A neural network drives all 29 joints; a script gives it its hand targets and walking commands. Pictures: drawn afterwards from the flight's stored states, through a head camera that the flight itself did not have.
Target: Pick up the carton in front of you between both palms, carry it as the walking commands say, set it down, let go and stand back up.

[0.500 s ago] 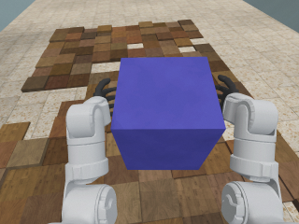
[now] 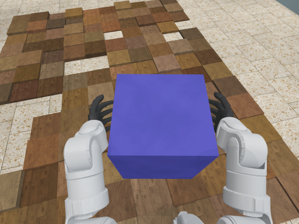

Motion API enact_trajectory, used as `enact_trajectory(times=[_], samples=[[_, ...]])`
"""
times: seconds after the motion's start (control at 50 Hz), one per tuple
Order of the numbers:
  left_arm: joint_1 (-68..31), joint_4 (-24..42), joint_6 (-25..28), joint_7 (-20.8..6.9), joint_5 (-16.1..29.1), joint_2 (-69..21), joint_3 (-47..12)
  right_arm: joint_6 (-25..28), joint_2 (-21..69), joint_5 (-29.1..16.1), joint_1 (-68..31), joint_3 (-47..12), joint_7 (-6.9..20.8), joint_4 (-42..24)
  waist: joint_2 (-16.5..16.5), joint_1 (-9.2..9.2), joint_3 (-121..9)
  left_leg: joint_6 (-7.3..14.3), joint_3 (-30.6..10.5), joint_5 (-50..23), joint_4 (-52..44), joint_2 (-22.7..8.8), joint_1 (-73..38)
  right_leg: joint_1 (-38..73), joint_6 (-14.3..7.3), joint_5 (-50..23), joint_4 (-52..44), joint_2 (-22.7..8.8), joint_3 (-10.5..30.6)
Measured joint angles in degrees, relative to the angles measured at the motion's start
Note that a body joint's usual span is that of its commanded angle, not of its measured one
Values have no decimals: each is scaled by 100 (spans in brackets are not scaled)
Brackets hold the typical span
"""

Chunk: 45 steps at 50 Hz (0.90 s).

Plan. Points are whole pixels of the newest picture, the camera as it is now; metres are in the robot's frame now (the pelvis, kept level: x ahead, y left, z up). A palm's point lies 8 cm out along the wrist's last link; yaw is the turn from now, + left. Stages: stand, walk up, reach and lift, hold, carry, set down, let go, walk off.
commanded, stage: carry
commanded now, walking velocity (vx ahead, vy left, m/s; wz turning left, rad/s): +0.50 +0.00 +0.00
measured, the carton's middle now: (158, 132) +0.35 -0.03 +0.03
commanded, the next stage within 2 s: none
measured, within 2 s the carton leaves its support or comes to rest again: neither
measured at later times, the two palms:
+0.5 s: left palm (90, 51) +0.67 +0.17 +0.08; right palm (174, 42) +0.69 -0.12 +0.08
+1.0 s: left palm (94, 3) +1.02 +0.19 +0.09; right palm out of the picture +1.03 -0.11 +0.09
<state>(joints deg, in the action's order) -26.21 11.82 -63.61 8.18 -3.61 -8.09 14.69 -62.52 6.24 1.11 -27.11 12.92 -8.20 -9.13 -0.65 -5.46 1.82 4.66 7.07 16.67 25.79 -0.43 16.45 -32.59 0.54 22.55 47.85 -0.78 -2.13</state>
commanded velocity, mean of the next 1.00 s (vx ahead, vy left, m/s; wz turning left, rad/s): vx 0.50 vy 0.00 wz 0.00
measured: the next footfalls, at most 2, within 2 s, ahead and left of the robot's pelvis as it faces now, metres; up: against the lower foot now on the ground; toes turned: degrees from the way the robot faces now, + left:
right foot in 0.14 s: +0.24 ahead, -0.11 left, -0.02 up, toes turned -4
left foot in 0.54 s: +0.56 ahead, +0.10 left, -0.03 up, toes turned +7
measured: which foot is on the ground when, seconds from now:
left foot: down 0.00-0.14, up 0.16-0.52, down 0.54-1.00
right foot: up 0.00-0.12, down 0.14-0.56, up 0.58-1.00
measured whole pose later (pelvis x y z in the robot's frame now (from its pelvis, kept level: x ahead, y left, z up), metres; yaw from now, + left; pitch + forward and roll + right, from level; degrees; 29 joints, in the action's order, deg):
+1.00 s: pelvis +0.69 +0.04 -0.04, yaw +2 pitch +5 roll -1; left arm -26.6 13.7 -65.3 9.2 -3.0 -5.7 11.9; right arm -63.8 4.5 -0.2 -28.2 11.8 -8.7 -10.3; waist 0.0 -2.9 -2.6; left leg 4.1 5.2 25.8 22.3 1.9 0.9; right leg -39.2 -3.5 5.9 37.4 -0.3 -8.2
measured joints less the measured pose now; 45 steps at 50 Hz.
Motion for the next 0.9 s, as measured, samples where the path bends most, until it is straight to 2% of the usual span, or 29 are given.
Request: enact_trajectory(times=[0.08, 0.12, 0.14, 0.2, 0.22, 0.26, 0.34, 0.46, 0.5, 0.54, 0.58, 0.62, 0.66, 0.8, 0.9], samples=[[31, 82, -96, -11, -105, 58, -72, -96, -118, -76, -193, -69, -2, 162, 7, 67, -410, -315, 6, 431, 67, -49, -601, 232, -45, -1230, -1516, -33, -265], [-114, -91, -201, -13, -120, 157, -109, -187, -206, -59, -330, -97, -3, 329, 64, 166, -645, -399, -31, 939, 551, -61, -763, 603, -154, -1725, -2093, -23, -468], [-249, -251, -260, -14, -120, 220, -146, -246, -265, -46, -396, -89, -3, 408, 201, 208, -786, -417, -40, 1191, 1099, 2, -675, 780, -267, -1879, -2170, -95, -375], [-395, -779, -282, 35, -124, 272, -253, -406, -474, -87, -540, -70, -4, 797, 22, 525, -949, -346, -465, 1454, 3235, 8, 169, 755, -505, -969, -1375, 46, -437], [-382, -894, -350, 59, -97, 289, -260, -485, -454, -65, -528, -40, -11, 892, 31, 611, -972, -320, -515, 1387, 3714, 41, 487, 856, -511, -777, -1365, 57, -433], [-305, -1036, -461, 80, -31, 319, -223, -600, -321, 55, -487, 37, -20, 1025, 65, 745, -966, -317, -508, 1122, 4031, 32, 1044, 1135, -406, -655, -1560, 59, -408], [-232, -1180, -399, 83, 101, 341, -142, -601, -60, 298, -357, 193, -18, 966, 89, 909, -792, -404, -447, 417, 3125, -129, 1781, 1762, -413, -522, -2072, 53, -384], [-360, -1152, -35, 85, 224, 331, -222, -361, 1, 340, -169, 263, 8, 461, 0, 1014, -536, -362, -380, -1229, 1096, -239, 2041, 2615, -219, -18, -2395, 93, -362], [-361, -1121, 24, 85, 224, 315, -269, -312, -18, 322, -91, 251, 21, 348, -39, 987, -514, -261, -243, -1661, 455, -179, 1806, 2877, -145, 187, -2287, 98, -364], [-291, -1070, 25, 86, 214, 316, -273, -276, -16, 319, -55, 205, 33, 371, -126, 889, -503, -196, -78, -1804, -68, -145, 1282, 2915, -149, 132, -1555, 108, -348], [-301, -1100, 41, 77, 253, 419, -265, -133, 53, 360, -48, 165, 37, 492, 93, 710, -470, -32, 37, -1107, 403, 13, 1244, 2425, -134, 313, -55, -18, -113], [-236, -1112, 34, 75, 262, 455, -245, -59, 61, 370, -24, 93, 38, 630, 124, 587, -387, 111, 87, -754, 621, 52, 1156, 1698, -136, 421, 1319, 86, 140], [-160, -1069, 4, 77, 209, 388, -234, -49, 59, 331, 85, 81, 38, 619, 93, 488, -302, 156, 97, -662, 457, 80, 911, 1037, -130, 141, 1864, 84, 140], [19, -457, 134, 75, 42, 104, -201, 148, 24, 60, 230, 98, 38, 197, 64, 234, -48, 154, 26, -298, -257, 173, -79, -557, -28, -546, 1132, -172, 14], [133, -11, 101, 74, 0, 102, -253, 143, -46, -61, 139, -12, 34, 15, 77, 166, -212, 83, -78, 231, -417, 226, -795, -1105, -132, -1058, 651, -188, -147]])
